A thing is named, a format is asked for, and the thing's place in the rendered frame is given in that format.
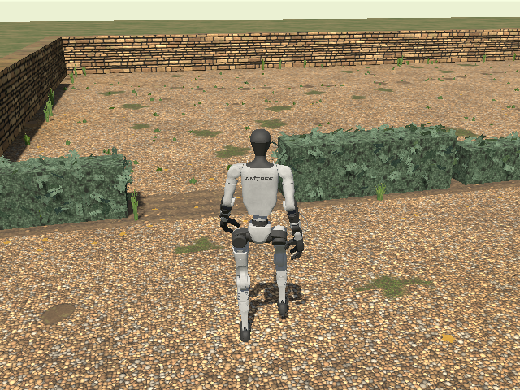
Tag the robot left upper arm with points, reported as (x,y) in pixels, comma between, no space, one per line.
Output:
(230,185)

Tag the robot left forearm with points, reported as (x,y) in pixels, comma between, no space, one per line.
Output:
(224,211)

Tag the right robot shin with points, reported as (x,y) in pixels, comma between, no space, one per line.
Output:
(281,279)

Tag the robot right upper arm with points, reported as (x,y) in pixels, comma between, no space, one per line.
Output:
(286,174)

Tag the right robot thigh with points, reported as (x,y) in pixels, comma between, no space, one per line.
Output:
(279,240)

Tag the robot right hand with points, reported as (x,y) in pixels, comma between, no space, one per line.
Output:
(299,247)

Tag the robot right forearm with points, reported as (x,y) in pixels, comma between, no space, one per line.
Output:
(295,223)

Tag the robot left hand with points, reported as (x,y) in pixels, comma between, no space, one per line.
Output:
(226,228)

